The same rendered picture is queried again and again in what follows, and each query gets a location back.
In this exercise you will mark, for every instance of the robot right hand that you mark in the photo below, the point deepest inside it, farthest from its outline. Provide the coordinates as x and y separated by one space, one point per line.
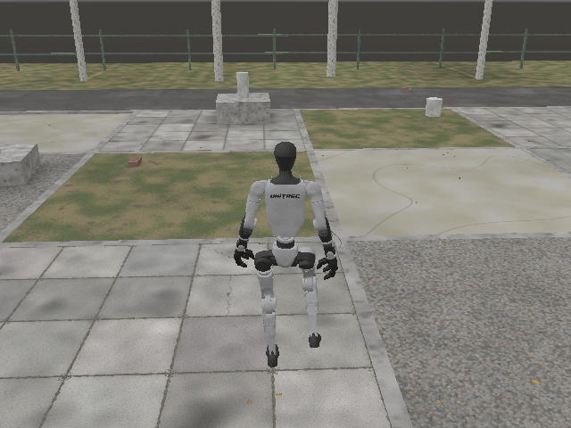
332 264

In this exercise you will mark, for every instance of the robot left upper arm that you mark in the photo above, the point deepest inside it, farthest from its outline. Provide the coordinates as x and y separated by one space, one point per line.
253 202

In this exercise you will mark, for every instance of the left robot thigh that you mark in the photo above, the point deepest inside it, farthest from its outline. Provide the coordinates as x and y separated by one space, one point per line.
263 262

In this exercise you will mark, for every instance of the right robot thigh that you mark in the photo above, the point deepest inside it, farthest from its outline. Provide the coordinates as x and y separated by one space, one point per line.
306 258

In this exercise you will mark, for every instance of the robot right upper arm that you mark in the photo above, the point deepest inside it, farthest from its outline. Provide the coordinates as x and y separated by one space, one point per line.
317 204

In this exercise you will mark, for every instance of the robot left hand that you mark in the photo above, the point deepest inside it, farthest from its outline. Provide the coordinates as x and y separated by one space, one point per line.
245 255

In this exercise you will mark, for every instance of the robot right forearm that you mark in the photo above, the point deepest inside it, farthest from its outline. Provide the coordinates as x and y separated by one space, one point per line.
327 242

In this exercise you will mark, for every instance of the robot left forearm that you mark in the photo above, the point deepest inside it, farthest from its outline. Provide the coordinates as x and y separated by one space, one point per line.
243 238

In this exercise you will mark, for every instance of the robot thigh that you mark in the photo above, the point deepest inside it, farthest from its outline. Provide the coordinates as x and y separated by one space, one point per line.
306 258
263 262

